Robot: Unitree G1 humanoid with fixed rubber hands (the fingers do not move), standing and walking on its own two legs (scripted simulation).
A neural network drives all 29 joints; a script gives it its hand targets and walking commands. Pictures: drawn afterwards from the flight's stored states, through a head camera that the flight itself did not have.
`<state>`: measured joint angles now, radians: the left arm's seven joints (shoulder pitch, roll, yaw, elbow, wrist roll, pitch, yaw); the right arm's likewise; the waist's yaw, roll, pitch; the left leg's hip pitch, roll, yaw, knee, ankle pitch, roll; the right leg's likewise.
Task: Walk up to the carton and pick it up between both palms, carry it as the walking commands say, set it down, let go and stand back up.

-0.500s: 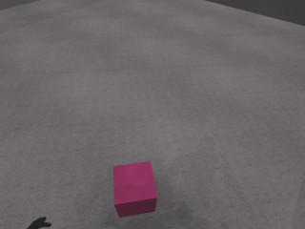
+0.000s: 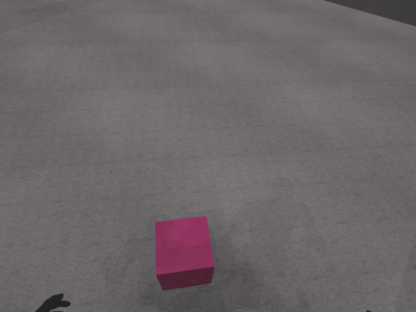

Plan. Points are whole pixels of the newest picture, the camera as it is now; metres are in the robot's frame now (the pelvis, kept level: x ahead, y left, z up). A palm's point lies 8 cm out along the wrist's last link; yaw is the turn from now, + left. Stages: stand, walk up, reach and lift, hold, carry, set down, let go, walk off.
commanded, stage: walk up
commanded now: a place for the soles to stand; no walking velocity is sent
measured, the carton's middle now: (184, 254) +0.43 +0.08 -0.61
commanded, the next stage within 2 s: reach and lift in 0.42 s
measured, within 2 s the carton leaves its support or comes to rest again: neither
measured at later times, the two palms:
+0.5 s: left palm out of the picture +0.12 +0.31 -0.09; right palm out of the picture +0.09 -0.32 -0.08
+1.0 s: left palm (64, 280) +0.21 +0.30 -0.11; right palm (327, 293) +0.19 -0.24 -0.09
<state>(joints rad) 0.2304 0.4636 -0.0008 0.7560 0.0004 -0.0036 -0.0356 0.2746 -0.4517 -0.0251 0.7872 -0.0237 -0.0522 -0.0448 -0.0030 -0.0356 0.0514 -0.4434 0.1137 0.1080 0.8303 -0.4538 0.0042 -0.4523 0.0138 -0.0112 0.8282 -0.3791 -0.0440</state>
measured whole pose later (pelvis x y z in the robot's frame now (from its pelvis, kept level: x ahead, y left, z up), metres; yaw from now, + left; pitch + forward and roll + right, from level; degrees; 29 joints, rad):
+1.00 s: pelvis +0.01 +0.03 +0.00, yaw -1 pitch +5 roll +0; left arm -0.02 0.38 0.04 0.67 0.00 0.00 -0.03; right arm 0.04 -0.28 -0.08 0.58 -0.08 0.04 0.02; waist -0.01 -0.04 0.23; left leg -0.53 0.08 0.11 0.83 -0.38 -0.01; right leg -0.53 0.00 0.01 0.82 -0.37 0.00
